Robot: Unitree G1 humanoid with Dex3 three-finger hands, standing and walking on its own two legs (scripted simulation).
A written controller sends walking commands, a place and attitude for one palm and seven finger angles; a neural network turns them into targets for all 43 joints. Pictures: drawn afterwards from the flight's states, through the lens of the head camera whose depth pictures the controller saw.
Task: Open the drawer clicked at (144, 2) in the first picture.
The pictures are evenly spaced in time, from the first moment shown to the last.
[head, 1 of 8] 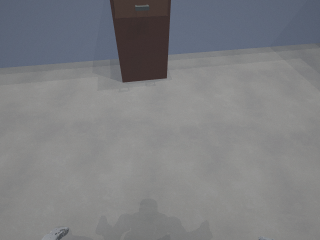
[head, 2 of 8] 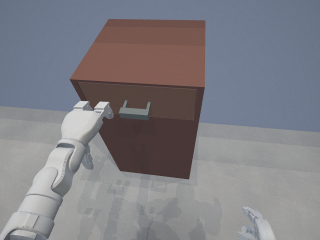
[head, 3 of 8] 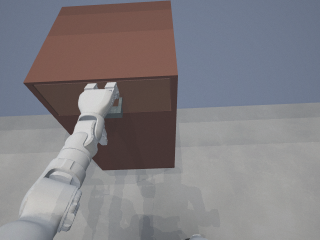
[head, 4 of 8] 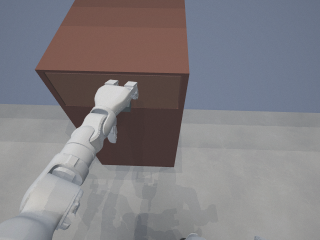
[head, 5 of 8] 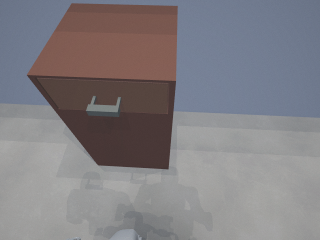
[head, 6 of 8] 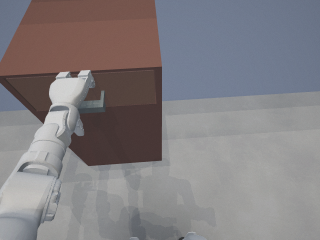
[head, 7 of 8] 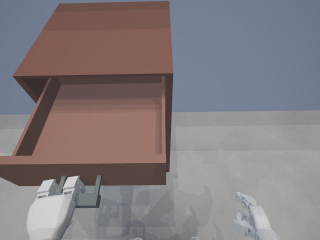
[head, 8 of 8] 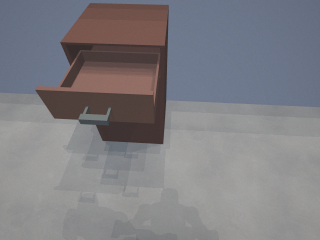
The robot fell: no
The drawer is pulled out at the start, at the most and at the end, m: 0.00 0.30 0.30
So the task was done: yes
